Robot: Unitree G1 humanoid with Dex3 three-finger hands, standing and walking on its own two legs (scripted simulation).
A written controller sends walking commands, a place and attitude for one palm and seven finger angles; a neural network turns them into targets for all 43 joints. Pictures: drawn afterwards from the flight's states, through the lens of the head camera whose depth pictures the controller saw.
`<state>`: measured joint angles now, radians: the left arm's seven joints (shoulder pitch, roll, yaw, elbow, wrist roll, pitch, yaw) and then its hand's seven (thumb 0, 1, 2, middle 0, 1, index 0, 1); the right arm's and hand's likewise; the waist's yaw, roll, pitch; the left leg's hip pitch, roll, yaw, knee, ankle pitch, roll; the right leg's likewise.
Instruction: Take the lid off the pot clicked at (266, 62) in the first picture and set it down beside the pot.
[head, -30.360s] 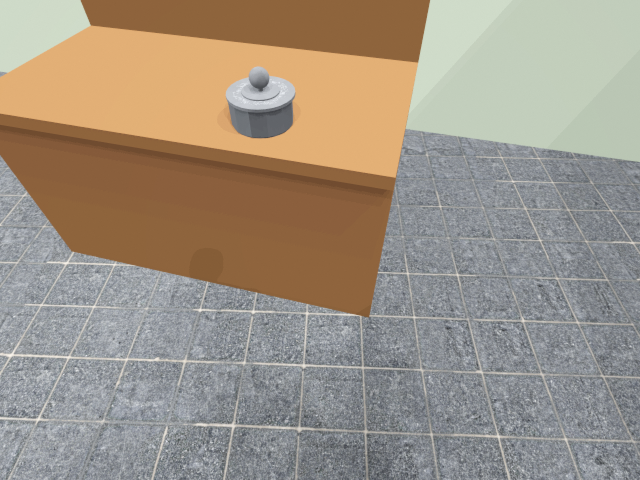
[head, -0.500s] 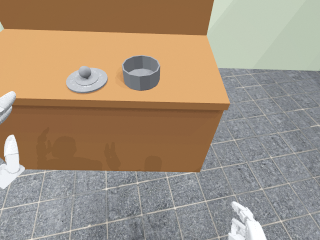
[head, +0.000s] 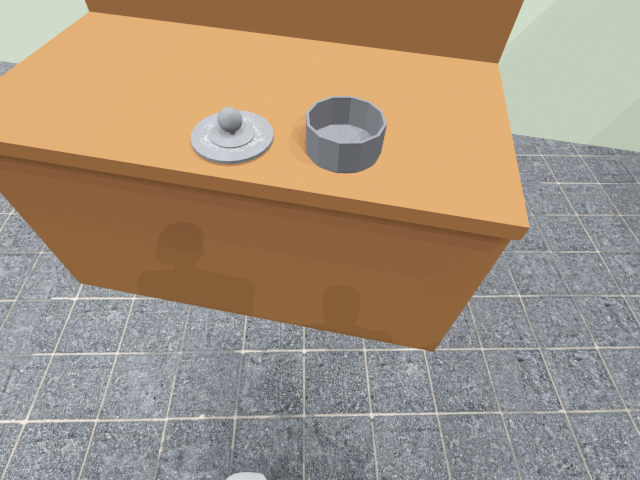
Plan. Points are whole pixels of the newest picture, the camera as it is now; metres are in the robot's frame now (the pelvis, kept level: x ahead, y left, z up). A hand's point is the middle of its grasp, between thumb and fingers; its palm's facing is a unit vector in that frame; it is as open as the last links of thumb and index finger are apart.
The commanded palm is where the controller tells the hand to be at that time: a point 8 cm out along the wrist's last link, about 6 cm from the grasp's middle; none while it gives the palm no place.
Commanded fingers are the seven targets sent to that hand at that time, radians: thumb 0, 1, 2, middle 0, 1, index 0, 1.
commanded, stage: stop stepping back and stand still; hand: left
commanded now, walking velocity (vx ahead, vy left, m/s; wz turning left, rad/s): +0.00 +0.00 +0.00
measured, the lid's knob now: (230, 119) +0.77 +0.23 -0.02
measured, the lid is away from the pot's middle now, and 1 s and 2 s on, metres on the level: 0.24 0.24 0.24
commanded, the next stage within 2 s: let the arm hang, fingers relaxed in 0.76 s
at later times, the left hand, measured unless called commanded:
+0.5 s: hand out of the picture +0.07 +0.20 -0.17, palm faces -0.02 -0.98 -0.18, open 7.3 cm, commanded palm none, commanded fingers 0.00 0.90 0.90 -0.20 -0.30 -0.20 -0.30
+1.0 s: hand out of the picture +0.09 +0.21 -0.17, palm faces -0.04 -0.98 -0.20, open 7.3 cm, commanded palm none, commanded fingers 0.00 0.90 0.90 -0.20 -0.30 -0.20 -0.30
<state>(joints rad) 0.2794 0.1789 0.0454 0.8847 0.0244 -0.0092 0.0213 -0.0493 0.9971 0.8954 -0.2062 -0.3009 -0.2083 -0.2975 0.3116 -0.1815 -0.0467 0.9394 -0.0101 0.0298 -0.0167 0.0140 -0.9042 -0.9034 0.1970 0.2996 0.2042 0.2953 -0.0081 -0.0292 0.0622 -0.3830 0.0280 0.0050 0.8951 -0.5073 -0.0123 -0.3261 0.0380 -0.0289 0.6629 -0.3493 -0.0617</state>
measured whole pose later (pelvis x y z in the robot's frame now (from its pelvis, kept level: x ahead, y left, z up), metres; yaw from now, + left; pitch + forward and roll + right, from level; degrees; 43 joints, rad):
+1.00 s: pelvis +0.06 +0.04 +0.01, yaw -4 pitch +0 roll -1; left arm 0.25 0.16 0.03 1.09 0.01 0.00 0.05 0.00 0.93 0.90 -0.20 -0.30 -0.20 -0.30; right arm 0.31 -0.10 -0.03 1.10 0.00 0.00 -0.05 0.01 -0.91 -0.90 0.20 0.30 0.20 0.30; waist -0.02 -0.01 0.06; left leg -0.14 0.00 0.07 0.49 -0.35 0.04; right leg -0.13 0.03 0.06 0.47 -0.33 0.00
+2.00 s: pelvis +0.05 +0.03 +0.02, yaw -4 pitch +0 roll +0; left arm 0.27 0.14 0.03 1.11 0.01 0.00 0.05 0.01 0.93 0.90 -0.20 -0.30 -0.20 -0.30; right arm 0.30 -0.10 -0.03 1.11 0.00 -0.01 -0.05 0.01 -0.91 -0.90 0.20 0.30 0.20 0.30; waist -0.02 -0.01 0.07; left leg -0.14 0.01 0.07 0.48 -0.33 0.02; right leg -0.14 0.04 0.06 0.46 -0.31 -0.01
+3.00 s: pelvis +0.05 +0.03 +0.02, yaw -5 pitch +0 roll +0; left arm 0.27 0.14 0.03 1.11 0.01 0.00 0.05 0.01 0.93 0.90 -0.20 -0.30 -0.20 -0.30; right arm 0.29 -0.10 -0.03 1.11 0.00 -0.01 -0.05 0.01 -0.91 -0.90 0.20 0.30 0.20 0.30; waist -0.02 -0.01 0.07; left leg -0.14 0.01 0.08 0.47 -0.33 0.02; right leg -0.14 0.04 0.06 0.46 -0.31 -0.01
